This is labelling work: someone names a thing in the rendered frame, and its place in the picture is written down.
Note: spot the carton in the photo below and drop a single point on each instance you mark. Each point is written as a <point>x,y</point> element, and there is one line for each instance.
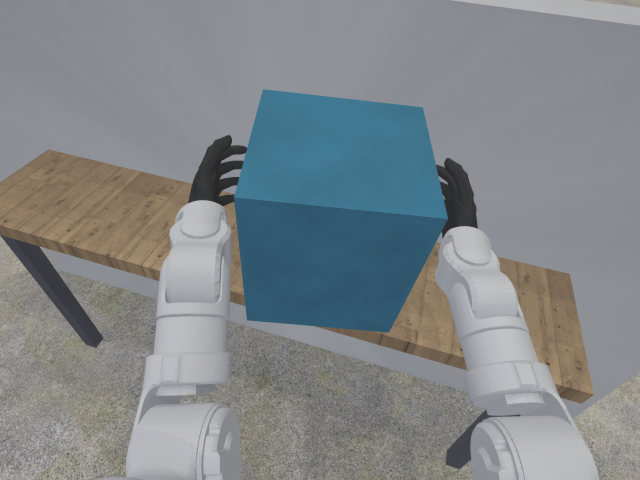
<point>338,207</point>

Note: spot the right robot upper arm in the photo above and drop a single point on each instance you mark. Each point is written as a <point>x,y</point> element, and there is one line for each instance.
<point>529,448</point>

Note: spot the robot right forearm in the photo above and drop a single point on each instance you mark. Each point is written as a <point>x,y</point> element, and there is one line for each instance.
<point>504,374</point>

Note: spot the right robot hand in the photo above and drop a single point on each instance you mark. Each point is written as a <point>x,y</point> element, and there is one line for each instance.
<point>459,203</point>

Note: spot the robot left forearm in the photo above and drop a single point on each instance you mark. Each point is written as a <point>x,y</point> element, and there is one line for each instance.
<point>192,310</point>

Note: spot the left robot hand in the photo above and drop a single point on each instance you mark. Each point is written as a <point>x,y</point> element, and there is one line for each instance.
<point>207,184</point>

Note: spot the left robot upper arm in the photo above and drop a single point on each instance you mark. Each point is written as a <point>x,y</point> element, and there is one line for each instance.
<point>185,442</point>

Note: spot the table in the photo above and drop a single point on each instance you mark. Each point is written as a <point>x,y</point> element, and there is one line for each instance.
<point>121,218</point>

